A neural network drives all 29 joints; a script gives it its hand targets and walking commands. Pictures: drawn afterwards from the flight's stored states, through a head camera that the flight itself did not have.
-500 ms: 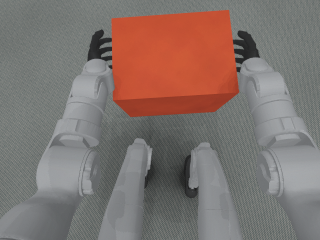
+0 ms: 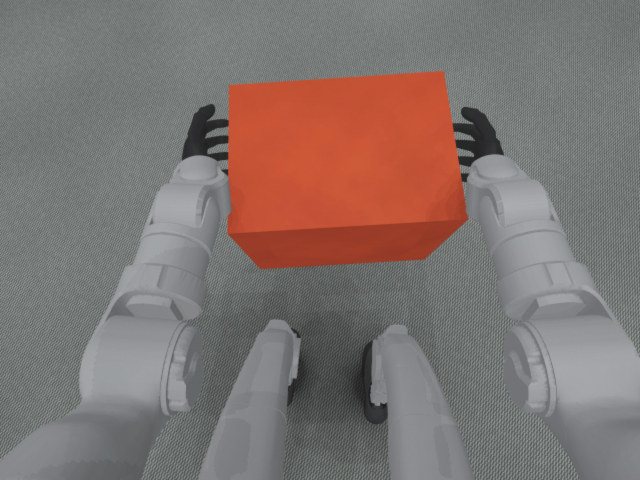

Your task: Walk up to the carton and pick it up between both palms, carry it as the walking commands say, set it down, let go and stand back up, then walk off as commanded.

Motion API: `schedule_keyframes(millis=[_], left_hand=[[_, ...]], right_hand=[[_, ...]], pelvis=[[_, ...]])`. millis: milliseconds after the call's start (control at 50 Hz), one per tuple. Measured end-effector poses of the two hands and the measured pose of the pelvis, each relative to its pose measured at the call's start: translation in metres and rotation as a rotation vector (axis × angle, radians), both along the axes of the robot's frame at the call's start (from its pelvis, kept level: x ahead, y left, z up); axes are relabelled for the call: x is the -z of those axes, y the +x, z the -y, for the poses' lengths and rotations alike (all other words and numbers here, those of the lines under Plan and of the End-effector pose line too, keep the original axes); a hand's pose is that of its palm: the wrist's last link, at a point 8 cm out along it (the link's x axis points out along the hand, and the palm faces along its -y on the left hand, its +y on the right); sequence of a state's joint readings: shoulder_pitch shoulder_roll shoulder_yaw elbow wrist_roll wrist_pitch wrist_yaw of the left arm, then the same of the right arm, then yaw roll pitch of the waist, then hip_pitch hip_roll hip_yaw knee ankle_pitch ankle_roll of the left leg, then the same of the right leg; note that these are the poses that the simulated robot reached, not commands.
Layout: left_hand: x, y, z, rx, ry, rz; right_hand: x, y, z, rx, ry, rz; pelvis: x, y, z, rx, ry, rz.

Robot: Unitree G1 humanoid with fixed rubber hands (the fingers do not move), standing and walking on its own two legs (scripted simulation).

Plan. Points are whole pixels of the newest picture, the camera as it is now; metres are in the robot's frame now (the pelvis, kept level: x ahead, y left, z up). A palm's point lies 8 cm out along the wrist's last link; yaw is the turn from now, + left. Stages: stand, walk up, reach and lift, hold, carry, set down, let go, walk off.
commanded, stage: reach and lift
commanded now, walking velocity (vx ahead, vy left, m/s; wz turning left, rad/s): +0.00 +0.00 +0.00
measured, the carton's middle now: (339, 183) +0.48 +0.02 -0.10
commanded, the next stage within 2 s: hold in 1.92 s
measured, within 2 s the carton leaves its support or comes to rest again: neither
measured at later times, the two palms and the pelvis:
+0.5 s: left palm (167, 138) +0.43 +0.19 +0.08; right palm (521, 141) +0.45 -0.15 +0.08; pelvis +0.03 +0.00 +0.04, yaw +0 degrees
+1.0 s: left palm (148, 91) +0.44 +0.19 +0.14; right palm (565, 87) +0.45 -0.15 +0.15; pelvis +0.11 +0.01 +0.08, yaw -1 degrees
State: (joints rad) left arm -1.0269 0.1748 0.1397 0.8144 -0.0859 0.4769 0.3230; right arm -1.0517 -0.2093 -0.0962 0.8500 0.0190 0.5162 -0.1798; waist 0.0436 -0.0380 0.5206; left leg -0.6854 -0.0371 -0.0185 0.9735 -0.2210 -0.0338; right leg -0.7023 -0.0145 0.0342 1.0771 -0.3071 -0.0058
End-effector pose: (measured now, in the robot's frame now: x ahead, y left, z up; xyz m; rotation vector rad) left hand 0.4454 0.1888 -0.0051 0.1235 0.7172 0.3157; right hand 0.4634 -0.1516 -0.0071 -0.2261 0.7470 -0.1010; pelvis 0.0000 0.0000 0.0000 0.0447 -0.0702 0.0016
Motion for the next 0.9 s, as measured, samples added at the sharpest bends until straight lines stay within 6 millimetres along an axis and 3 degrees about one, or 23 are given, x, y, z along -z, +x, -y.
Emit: schedule_keyframes(millis=[420, 580, 720, 820, 900], left_hand=[[-0.065, -0.011, -0.001, 0.000, -0.003, 0.016], [-0.122, -0.022, -0.001, -0.035, -0.056, 0.070], [-0.166, -0.016, 0.000, -0.025, -0.078, 0.136], [-0.169, -0.010, -0.001, -0.013, -0.095, 0.121], [-0.159, -0.005, 0.000, -0.013, -0.115, 0.080]], right_hand=[[-0.064, -0.013, -0.001, 0.012, 0.010, 0.018], [-0.118, -0.025, 0.000, 0.058, 0.082, 0.056], [-0.166, -0.022, 0.002, 0.081, 0.098, 0.119], [-0.178, -0.018, 0.001, 0.082, 0.069, 0.112], [-0.172, -0.014, 0.002, 0.087, 0.059, 0.077]], pelvis=[[-0.032, 0.016, 0.000, 0.004, 0.001, 0.007], [-0.051, 0.055, -0.002, 0.003, -0.002, -0.091], [-0.064, 0.078, -0.003, 0.011, -0.002, -0.061], [-0.071, 0.089, -0.005, 0.017, -0.003, -0.039], [-0.075, 0.099, -0.006, 0.019, -0.006, -0.041]])
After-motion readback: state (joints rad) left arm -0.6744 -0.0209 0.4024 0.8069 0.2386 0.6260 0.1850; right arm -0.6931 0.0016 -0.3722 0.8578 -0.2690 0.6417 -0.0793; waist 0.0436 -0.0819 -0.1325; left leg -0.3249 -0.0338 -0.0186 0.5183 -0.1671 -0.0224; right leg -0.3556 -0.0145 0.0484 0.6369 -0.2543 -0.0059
